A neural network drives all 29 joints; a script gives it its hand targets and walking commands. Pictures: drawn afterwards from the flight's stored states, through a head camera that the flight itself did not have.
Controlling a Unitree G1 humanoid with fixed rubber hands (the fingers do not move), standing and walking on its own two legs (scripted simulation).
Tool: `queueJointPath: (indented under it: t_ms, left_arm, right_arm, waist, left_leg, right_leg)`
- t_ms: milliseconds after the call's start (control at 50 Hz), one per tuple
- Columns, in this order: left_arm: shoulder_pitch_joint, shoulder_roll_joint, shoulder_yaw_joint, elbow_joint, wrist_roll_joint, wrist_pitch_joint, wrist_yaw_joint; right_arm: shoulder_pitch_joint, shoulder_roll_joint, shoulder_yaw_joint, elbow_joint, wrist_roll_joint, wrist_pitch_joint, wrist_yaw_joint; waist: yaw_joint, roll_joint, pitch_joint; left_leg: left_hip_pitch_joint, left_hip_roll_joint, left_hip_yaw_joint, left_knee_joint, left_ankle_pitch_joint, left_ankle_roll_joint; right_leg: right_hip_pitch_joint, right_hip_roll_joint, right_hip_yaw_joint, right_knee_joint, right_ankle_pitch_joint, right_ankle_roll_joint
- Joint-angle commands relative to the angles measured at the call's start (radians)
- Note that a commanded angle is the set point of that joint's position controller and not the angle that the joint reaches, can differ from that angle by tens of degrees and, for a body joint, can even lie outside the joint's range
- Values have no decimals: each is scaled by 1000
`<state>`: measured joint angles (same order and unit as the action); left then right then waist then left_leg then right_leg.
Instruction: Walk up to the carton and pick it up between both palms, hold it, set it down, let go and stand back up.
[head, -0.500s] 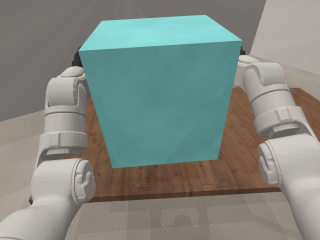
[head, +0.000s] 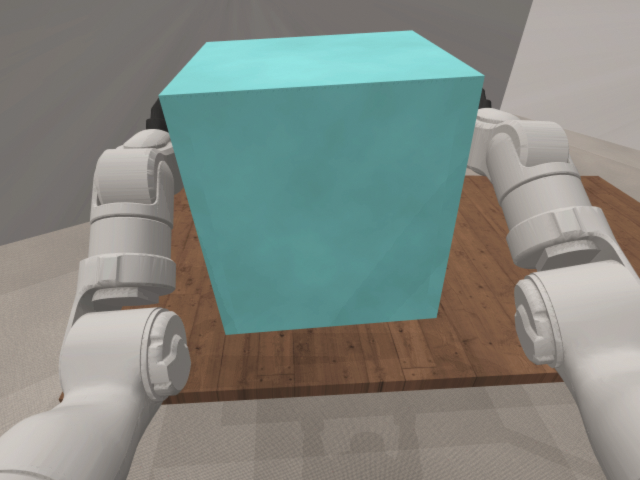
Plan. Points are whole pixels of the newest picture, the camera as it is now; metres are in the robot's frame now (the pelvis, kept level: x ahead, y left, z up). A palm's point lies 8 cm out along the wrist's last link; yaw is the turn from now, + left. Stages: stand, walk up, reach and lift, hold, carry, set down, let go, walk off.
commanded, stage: hold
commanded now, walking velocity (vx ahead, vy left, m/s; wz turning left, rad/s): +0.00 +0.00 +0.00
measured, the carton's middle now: (321, 179) +0.38 +0.00 +0.26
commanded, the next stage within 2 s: set down in 1.30 s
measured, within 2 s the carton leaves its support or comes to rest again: neither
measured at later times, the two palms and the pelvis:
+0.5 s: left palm (165, 147) +0.38 +0.17 +0.30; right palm (469, 131) +0.37 -0.17 +0.33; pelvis +0.00 +0.00 +0.00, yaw +0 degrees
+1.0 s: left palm (161, 149) +0.38 +0.18 +0.30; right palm (464, 130) +0.37 -0.17 +0.33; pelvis +0.00 +0.00 +0.00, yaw +0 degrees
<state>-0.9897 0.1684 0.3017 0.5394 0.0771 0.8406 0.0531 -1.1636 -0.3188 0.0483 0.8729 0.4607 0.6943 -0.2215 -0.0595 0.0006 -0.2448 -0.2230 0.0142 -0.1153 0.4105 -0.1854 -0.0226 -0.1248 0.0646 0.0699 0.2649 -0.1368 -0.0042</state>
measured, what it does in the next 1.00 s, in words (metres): stands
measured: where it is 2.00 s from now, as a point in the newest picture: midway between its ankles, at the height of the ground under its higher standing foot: outside the picture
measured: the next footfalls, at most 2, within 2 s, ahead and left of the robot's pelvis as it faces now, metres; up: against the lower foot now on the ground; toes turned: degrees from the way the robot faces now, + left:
none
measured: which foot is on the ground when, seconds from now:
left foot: down 0.00-1.00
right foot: down 0.00-1.00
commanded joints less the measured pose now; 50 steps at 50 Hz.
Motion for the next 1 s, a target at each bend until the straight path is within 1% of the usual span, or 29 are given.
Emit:
queueJointPath:
  t_ms: [0, 40, 60, 100, 120, 160, 200, 220, 260, 360, 400, 440, 460, 520, 580, 600, 620, 660, 680, 720, 760, 780, 800, 880, 900, 920, 940, 960, 980]
  left_arm:
    - [-909, -635, -345, -168, -185, -74, -143]
    - [-870, -608, -299, -129, -159, -69, -153]
    - [-866, -610, -298, -119, -150, -68, -158]
    - [-880, -610, -300, -127, -157, -71, -165]
    - [-873, -613, -298, -114, -157, -69, -164]
    - [-891, -637, -352, -196, -175, -72, -158]
    - [-899, -647, -355, -184, -186, -69, -158]
    - [-889, -629, -319, -142, -166, -68, -159]
    - [-900, -643, -359, -170, -193, -78, -157]
    - [-899, -647, -341, -157, -187, -72, -150]
    - [-875, -628, -326, -185, -176, -70, -151]
    - [-850, -634, -334, -205, -168, -61, -154]
    - [-842, -623, -323, -218, -165, -58, -156]
    - [-833, -630, -343, -211, -167, -50, -158]
    - [-839, -618, -338, -207, -166, -55, -157]
    - [-845, -617, -333, -211, -170, -60, -157]
    - [-865, -632, -352, -241, -186, -67, -154]
    - [-871, -620, -342, -208, -175, -69, -147]
    - [-871, -625, -338, -191, -166, -64, -148]
    - [-896, -650, -367, -195, -182, -63, -149]
    - [-869, -642, -339, -108, -174, -59, -152]
    - [-897, -652, -372, -180, -200, -75, -153]
    - [-910, -645, -360, -182, -194, -79, -151]
    - [-865, -615, -319, -145, -176, -75, -160]
    - [-886, -635, -346, -203, -182, -78, -158]
    - [-866, -621, -334, -197, -179, -71, -159]
    - [-852, -625, -331, -171, -171, -63, -161]
    - [-867, -624, -336, -189, -181, -65, -159]
    - [-890, -625, -345, -206, -186, -70, -154]
  right_arm:
    - [-883, 719, 134, -325, 184, -35, 152]
    - [-878, 735, 138, -297, 178, -31, 151]
    - [-853, 723, 130, -268, 176, -27, 149]
    - [-880, 728, 141, -306, 186, -35, 147]
    - [-878, 718, 132, -308, 189, -36, 147]
    - [-852, 691, 127, -318, 203, -36, 148]
    - [-860, 689, 109, -323, 189, -37, 151]
    - [-889, 706, 120, -318, 182, -39, 153]
    - [-865, 699, 109, -314, 176, -40, 152]
    - [-891, 708, 118, -328, 179, -44, 158]
    - [-857, 711, 139, -328, 189, -38, 152]
    - [-810, 684, 140, -311, 203, -31, 146]
    - [-836, 695, 161, -352, 211, -36, 146]
    - [-828, 685, 143, -368, 209, -35, 146]
    - [-867, 718, 170, -412, 202, -41, 139]
    - [-859, 727, 163, -409, 196, -39, 137]
    - [-891, 743, 178, -452, 208, -48, 137]
    - [-868, 739, 161, -385, 198, -36, 141]
    - [-848, 720, 145, -350, 191, -33, 147]
    - [-887, 716, 139, -361, 189, -42, 153]
    - [-915, 708, 115, -351, 161, -42, 153]
    - [-886, 737, 118, -357, 160, -44, 149]
    - [-867, 724, 119, -316, 167, -39, 149]
    - [-859, 722, 134, -321, 180, -37, 145]
    - [-838, 711, 130, -312, 188, -35, 144]
    - [-849, 704, 137, -340, 196, -34, 140]
    - [-842, 689, 134, -332, 194, -30, 137]
    - [-876, 698, 140, -369, 198, -39, 138]
    - [-866, 699, 137, -348, 200, -34, 142]
  waist:
    - [-9, 52, -339]
    - [15, 6, -305]
    - [4, 25, -274]
    - [13, 17, -318]
    - [4, 22, -310]
    - [-18, 82, -364]
    - [-26, 83, -321]
    - [0, 51, -287]
    - [-31, 69, -321]
    - [-5, 53, -326]
    - [-7, 43, -354]
    - [-18, 69, -320]
    - [5, 46, -332]
    - [-16, 56, -316]
    - [5, 18, -330]
    - [-4, 4, -332]
    - [8, 10, -379]
    - [4, 13, -315]
    - [-1, 38, -291]
    - [-4, 73, -322]
    - [1, 46, -277]
    - [-20, 54, -346]
    - [-22, 67, -331]
    - [-4, 30, -335]
    - [-23, 66, -354]
    - [-10, 54, -363]
    - [-19, 63, -335]
    - [-10, 41, -365]
    - [-19, 63, -348]
  left_leg:
    - [116, -36, 38, -43, 171, -11]
    - [99, -39, 38, -56, 149, 3]
    - [94, -35, 39, -61, 150, -3]
    - [98, -40, 44, -49, 167, -3]
    - [116, -35, 40, -45, 184, -6]
    - [158, -26, 30, -29, 242, -33]
    - [131, -32, 32, -32, 213, -34]
    - [110, -36, 41, -43, 179, -17]
    - [123, -24, 29, -50, 178, -25]
    - [109, -22, 29, -49, 178, -15]
    - [144, -31, 32, -34, 239, -20]
    - [157, -27, 31, -31, 290, -38]
    - [157, -34, 37, -24, 308, -32]
    - [150, -31, 32, -30, 271, -32]
    - [147, -43, 37, -24, 273, -18]
    - [148, -41, 36, -31, 250, -13]
    - [152, -41, 34, -24, 270, -12]
    - [149, -39, 35, -32, 226, -9]
    - [136, -32, 35, -42, 199, -12]
    - [108, -28, 35, -51, 161, -15]
    - [83, -28, 40, -64, 98, -1]
    - [99, -33, 36, -55, 135, -7]
    - [102, -32, 36, -56, 142, -14]
    - [113, -38, 33, -45, 177, -8]
    - [139, -28, 30, -38, 232, -27]
    - [150, -34, 34, -25, 261, -25]
    - [151, -34, 33, -26, 251, -29]
    - [156, -36, 30, -21, 254, -25]
    - [144, -32, 29, -33, 230, -27]
  right_leg:
    - [88, 9, 3, -27, 134, 23]
    - [90, 8, 3, -33, 130, 30]
    - [84, 9, 3, -31, 135, 27]
    - [105, 8, 7, -24, 153, 31]
    - [98, 12, 2, -28, 166, 30]
    - [107, 24, -3, -9, 190, 17]
    - [87, 17, -3, -24, 152, 18]
    - [76, 14, -3, -35, 124, 23]
    - [79, 17, -6, -19, 150, 18]
    - [96, 19, -6, -19, 141, 18]
    - [126, 15, -1, -11, 213, 26]
    - [132, 23, -2, -7, 251, 20]
    - [142, 23, -6, -7, 261, 28]
    - [122, 20, -3, -14, 231, 22]
    - [133, 17, -5, -15, 246, 38]
    - [127, 14, -5, -19, 234, 38]
    - [127, 17, -7, -12, 244, 37]
    - [85, 15, -7, -25, 181, 36]
    - [76, 14, -4, -27, 146, 29]
    - [72, 12, 3, -25, 108, 17]
    - [57, 9, 4, -40, 65, 16]
    - [77, 4, 6, -27, 119, 21]
    - [67, 4, 5, -25, 124, 16]
    - [114, 6, 3, -21, 180, 33]
    - [112, 14, -4, -6, 221, 23]
    - [124, 15, -5, -9, 233, 28]
    - [116, 14, -4, -16, 221, 25]
    - [110, 18, -10, -16, 211, 30]
    - [101, 19, -8, -15, 182, 26]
